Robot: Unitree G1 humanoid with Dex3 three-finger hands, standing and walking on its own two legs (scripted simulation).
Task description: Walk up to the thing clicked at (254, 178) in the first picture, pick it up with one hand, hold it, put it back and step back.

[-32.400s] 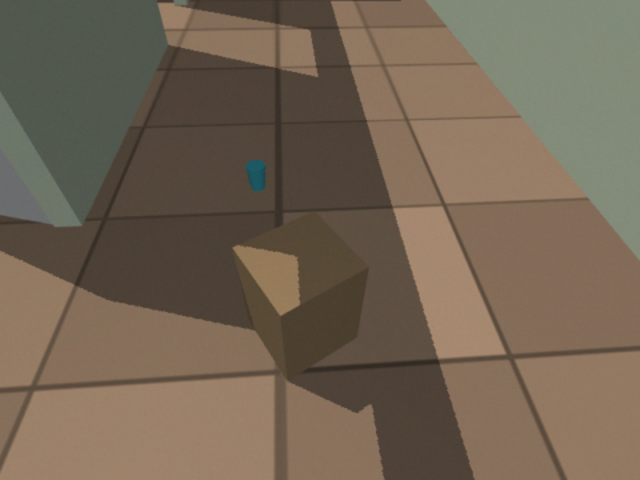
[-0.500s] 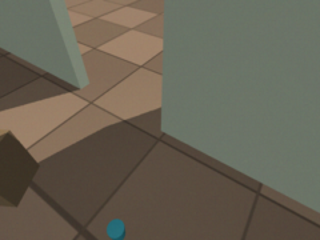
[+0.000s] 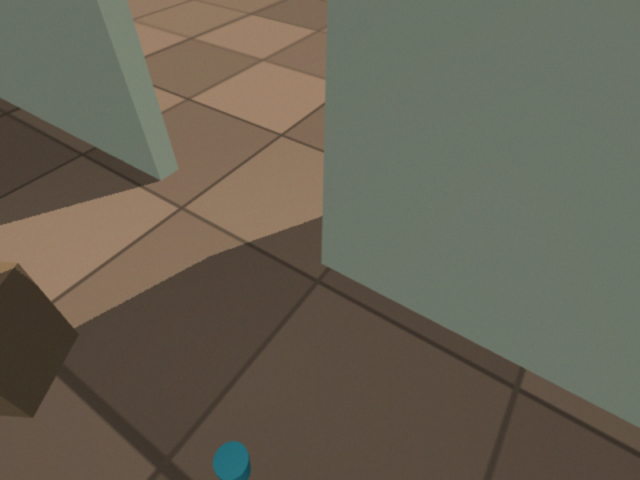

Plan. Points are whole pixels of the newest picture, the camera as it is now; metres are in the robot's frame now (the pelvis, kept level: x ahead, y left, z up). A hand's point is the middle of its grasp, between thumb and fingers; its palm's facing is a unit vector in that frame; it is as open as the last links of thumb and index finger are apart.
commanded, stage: stand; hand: left
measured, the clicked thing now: (234, 466) +0.34 +0.23 -0.72
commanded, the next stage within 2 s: go down in 0.18 s
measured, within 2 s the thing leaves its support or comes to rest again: neither
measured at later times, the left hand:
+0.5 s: hand out of the picture +0.14 +0.26 -0.17, palm faces +0.04 -0.94 -0.33, open 10.4 cm
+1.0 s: hand out of the picture +0.14 +0.28 -0.20, palm faces +0.06 -0.94 -0.34, open 16.9 cm
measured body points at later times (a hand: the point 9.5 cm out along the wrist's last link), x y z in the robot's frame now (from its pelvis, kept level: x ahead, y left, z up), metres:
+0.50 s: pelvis -0.02 +0.00 -0.02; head +0.04 +0.01 +0.43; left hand +0.14 +0.31 -0.14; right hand +0.08 -0.27 -0.14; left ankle +0.00 +0.13 -0.75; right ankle -0.02 -0.12 -0.75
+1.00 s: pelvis -0.01 +0.02 -0.07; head +0.07 +0.03 +0.37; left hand +0.13 +0.33 -0.17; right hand +0.15 -0.24 -0.16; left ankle +0.00 +0.13 -0.75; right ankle -0.02 -0.12 -0.75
